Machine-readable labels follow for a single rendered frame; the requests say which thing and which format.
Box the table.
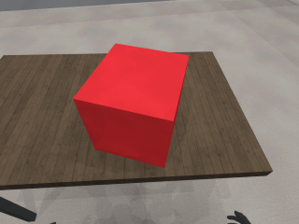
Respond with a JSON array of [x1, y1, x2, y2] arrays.
[[0, 51, 273, 222]]

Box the carton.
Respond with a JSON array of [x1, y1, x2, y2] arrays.
[[73, 43, 189, 168]]

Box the robot right hand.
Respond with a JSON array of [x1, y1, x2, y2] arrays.
[[227, 211, 251, 224]]

